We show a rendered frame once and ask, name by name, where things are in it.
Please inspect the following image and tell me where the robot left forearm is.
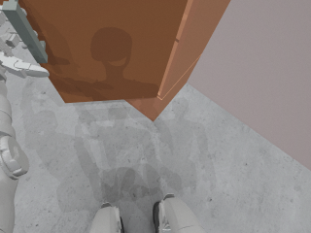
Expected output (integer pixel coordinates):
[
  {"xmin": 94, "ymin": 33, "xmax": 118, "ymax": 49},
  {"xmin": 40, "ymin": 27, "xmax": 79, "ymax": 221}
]
[{"xmin": 0, "ymin": 70, "xmax": 17, "ymax": 140}]

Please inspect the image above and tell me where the right robot thigh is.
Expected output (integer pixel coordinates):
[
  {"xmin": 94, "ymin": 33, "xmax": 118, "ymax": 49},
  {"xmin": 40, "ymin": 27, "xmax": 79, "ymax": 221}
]
[{"xmin": 158, "ymin": 197, "xmax": 205, "ymax": 233}]

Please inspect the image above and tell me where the right robot shin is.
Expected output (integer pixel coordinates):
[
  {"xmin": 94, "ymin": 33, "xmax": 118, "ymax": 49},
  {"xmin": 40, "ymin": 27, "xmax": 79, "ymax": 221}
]
[{"xmin": 158, "ymin": 193, "xmax": 175, "ymax": 233}]

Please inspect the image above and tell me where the cupboard door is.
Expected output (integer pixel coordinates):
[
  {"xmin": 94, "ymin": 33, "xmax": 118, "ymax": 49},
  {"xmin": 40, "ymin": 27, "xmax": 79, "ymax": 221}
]
[{"xmin": 0, "ymin": 0, "xmax": 188, "ymax": 104}]

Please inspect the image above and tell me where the handle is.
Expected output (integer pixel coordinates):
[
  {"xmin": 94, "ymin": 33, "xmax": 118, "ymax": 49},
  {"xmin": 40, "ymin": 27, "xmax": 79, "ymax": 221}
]
[{"xmin": 2, "ymin": 0, "xmax": 48, "ymax": 64}]

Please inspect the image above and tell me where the left robot hand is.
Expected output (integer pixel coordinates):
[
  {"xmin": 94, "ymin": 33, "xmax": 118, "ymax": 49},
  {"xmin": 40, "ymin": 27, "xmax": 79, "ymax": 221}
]
[{"xmin": 0, "ymin": 5, "xmax": 50, "ymax": 79}]

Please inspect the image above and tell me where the left robot upper arm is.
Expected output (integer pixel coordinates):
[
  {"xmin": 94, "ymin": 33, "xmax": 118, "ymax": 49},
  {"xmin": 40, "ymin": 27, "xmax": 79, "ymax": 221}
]
[{"xmin": 0, "ymin": 135, "xmax": 29, "ymax": 233}]

